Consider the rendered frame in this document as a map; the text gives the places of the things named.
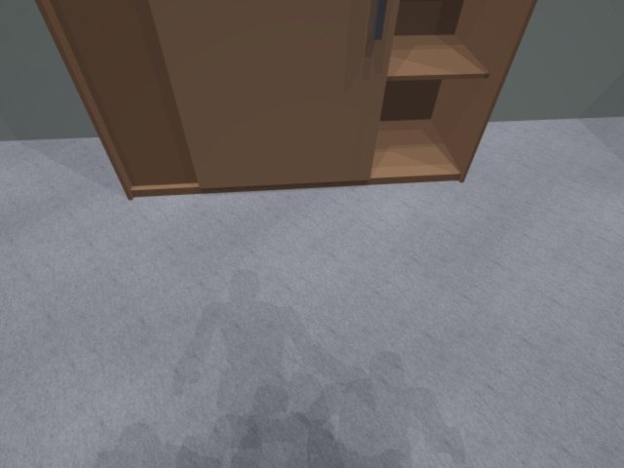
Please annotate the wardrobe door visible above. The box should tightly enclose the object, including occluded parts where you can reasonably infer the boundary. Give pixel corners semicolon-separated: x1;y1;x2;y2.
148;0;400;189
50;0;198;186

